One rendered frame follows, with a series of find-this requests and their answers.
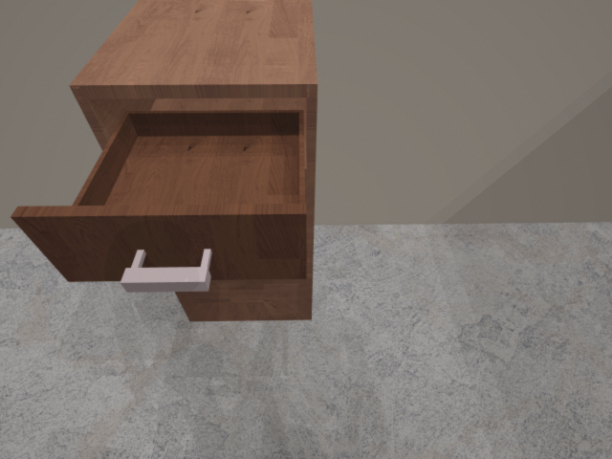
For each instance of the handle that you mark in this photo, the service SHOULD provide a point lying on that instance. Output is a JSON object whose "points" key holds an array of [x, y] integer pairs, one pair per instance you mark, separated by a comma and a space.
{"points": [[178, 279]]}

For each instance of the cabinet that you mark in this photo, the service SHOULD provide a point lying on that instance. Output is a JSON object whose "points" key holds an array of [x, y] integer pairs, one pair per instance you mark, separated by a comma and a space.
{"points": [[214, 55]]}

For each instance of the drawer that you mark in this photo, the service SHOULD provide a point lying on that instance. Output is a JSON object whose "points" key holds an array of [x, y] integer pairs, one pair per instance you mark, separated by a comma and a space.
{"points": [[173, 183]]}

